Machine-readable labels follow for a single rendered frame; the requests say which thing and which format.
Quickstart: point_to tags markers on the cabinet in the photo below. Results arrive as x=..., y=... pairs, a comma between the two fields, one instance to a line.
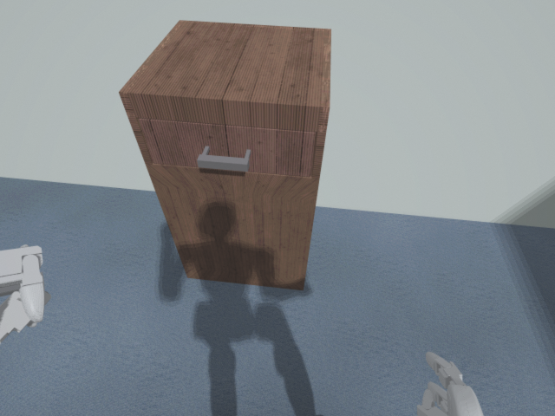
x=231, y=226

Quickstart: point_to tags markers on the drawer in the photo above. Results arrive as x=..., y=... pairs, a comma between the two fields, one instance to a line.
x=273, y=150

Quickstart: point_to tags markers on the handle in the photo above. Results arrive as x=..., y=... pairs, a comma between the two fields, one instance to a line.
x=223, y=163

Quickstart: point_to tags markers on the right robot hand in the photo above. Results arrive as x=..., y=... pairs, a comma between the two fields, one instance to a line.
x=458, y=400

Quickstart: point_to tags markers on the left robot hand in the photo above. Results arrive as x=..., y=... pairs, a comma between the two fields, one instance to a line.
x=20, y=277

